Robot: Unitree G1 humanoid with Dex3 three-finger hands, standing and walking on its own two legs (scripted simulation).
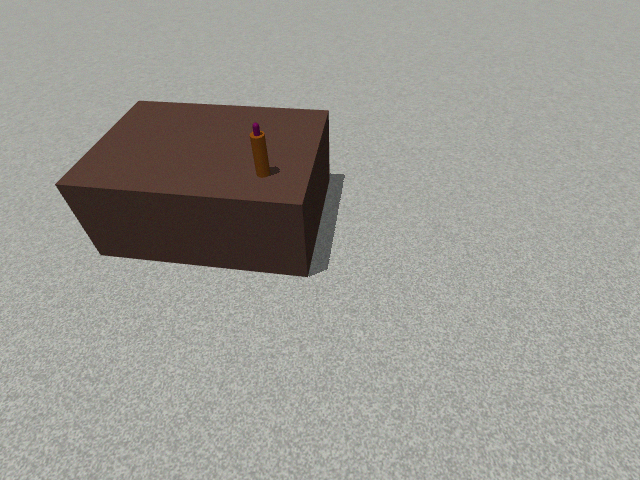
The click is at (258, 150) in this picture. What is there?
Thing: necked bottle
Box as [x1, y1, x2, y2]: [250, 123, 269, 177]
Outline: 253,123 253,131 250,133 250,139 256,173 258,176 264,177 269,174 264,133 259,130 257,123
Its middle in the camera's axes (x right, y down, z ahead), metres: -0.21 -0.30 +1.36
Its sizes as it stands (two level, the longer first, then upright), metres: 0.051 0.051 0.206
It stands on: a support 0.39 m high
